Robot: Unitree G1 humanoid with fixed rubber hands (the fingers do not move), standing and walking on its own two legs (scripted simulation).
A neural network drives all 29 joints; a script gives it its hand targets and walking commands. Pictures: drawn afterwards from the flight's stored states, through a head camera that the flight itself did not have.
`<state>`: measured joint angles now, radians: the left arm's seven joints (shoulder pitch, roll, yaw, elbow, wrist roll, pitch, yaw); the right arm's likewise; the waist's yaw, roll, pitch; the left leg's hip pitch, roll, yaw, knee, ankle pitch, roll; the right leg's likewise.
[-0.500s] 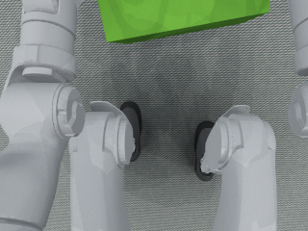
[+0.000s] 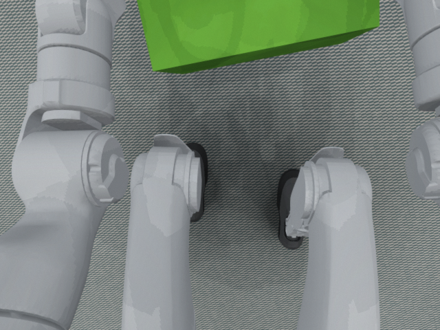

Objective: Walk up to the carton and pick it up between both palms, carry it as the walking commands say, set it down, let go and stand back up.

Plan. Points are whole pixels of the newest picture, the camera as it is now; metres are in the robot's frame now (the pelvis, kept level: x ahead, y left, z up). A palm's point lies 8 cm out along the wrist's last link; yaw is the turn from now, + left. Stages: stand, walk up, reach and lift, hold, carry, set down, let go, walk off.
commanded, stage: reach and lift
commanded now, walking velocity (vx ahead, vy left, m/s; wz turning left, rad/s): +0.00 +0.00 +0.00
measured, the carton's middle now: out of the picture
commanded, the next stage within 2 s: none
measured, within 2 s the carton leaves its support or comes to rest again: neither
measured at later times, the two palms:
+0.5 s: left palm out of the picture +0.53 +0.22 -0.03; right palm out of the picture +0.57 -0.13 -0.03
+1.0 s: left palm out of the picture +0.51 +0.22 +0.04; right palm out of the picture +0.55 -0.13 +0.04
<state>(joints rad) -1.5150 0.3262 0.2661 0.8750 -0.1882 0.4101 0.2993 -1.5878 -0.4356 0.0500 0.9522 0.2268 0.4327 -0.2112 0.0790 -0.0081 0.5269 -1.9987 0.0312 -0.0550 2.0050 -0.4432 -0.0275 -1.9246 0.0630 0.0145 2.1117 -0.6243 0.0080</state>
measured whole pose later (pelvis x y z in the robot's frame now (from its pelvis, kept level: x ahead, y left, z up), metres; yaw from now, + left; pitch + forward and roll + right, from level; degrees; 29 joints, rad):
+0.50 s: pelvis -0.02 +0.00 +0.04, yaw +0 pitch +21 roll +0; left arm -1.47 0.30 0.28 0.83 -0.19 0.48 0.33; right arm -1.55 -0.43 0.05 0.94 0.23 0.48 -0.21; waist 0.08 -0.01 0.53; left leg -1.83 0.03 -0.06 1.86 -0.40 -0.03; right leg -1.76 0.06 0.02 1.96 -0.56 0.01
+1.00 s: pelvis -0.02 +0.00 +0.09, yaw +0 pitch +16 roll +0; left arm -1.38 0.27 0.28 0.80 -0.18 0.50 0.34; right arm -1.46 -0.41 0.05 0.92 0.23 0.50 -0.21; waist 0.08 -0.01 0.53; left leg -1.61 0.03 -0.06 1.70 -0.38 -0.04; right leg -1.54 0.06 0.02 1.79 -0.54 0.01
